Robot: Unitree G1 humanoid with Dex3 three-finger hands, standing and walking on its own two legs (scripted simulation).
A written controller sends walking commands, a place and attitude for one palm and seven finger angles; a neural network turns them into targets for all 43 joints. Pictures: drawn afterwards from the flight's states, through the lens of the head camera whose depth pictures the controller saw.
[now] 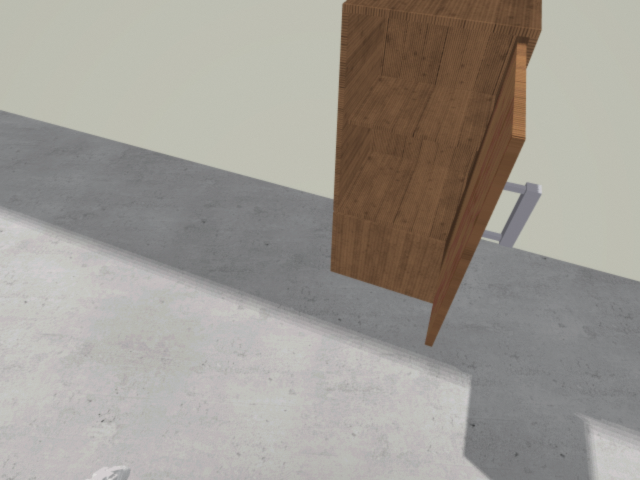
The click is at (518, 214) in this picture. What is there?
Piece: cupboard door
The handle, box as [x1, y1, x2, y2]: [482, 182, 541, 247]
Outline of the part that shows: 541,185 527,182 524,186 506,182 503,189 519,192 521,194 502,232 500,234 484,230 482,236 498,240 499,244 511,247 541,194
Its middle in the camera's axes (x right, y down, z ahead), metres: +0.33 -0.04 +0.68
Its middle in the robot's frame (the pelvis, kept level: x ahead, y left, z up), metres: +0.56 -0.29 +0.02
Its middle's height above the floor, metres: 0.79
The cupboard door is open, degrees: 91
